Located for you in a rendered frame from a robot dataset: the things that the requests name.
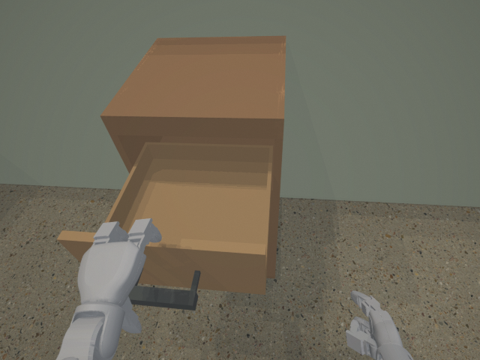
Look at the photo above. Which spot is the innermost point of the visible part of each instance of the right robot hand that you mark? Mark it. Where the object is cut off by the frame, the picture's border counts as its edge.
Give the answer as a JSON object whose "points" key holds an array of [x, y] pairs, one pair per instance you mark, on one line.
{"points": [[365, 337]]}

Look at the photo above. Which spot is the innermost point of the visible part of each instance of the left robot forearm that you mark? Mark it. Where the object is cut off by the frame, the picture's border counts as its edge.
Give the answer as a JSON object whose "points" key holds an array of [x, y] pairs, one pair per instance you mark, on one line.
{"points": [[93, 333]]}

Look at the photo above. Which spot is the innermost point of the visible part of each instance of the handle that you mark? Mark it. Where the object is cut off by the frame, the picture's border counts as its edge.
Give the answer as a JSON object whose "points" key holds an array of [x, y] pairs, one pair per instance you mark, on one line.
{"points": [[166, 298]]}

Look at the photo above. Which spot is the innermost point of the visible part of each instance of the right robot forearm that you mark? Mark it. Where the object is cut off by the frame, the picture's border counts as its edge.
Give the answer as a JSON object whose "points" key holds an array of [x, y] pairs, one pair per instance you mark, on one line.
{"points": [[392, 352]]}

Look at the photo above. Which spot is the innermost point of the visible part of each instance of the cabinet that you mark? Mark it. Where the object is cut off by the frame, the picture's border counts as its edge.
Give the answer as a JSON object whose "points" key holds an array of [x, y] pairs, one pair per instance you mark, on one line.
{"points": [[209, 90]]}

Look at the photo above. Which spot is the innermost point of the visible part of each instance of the left robot hand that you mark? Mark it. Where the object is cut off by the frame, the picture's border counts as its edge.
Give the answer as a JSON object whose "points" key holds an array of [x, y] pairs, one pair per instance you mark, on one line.
{"points": [[111, 267]]}

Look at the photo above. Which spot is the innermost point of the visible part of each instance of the drawer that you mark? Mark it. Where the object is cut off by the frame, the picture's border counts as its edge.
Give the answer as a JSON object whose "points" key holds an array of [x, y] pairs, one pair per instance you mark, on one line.
{"points": [[211, 204]]}

